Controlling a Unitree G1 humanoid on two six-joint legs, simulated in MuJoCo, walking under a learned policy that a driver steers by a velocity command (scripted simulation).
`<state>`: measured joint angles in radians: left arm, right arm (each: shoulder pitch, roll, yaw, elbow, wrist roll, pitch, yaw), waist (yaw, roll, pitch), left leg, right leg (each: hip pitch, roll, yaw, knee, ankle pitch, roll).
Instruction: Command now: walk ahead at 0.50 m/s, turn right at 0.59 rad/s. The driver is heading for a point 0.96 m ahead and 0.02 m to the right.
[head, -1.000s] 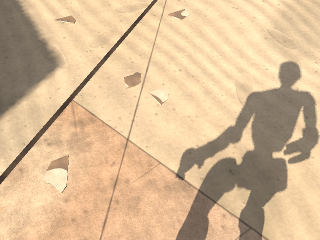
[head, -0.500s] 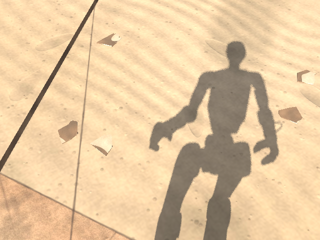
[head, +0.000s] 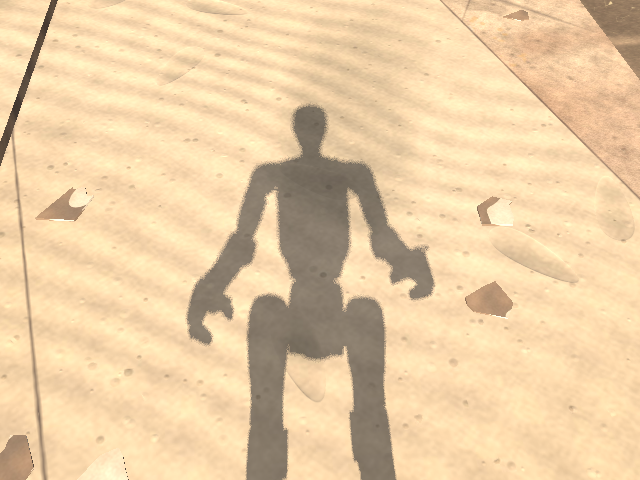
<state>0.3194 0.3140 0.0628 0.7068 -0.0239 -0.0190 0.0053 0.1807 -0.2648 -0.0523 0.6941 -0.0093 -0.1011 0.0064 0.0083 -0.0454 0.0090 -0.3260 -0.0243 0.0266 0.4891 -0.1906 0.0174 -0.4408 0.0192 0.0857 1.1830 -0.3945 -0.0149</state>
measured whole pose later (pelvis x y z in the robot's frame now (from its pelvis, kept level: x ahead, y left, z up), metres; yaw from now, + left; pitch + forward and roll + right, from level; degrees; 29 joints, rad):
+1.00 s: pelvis +0.56 -0.09 -0.01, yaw -8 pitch +2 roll +0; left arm 0.29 0.30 0.05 0.79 -0.01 -0.07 0.00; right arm 0.16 -0.30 -0.05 0.73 0.02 -0.07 0.05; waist 0.01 0.00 0.04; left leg -0.46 -0.07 0.01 0.58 -0.16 0.08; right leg -0.25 0.01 0.03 1.11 -0.47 -0.01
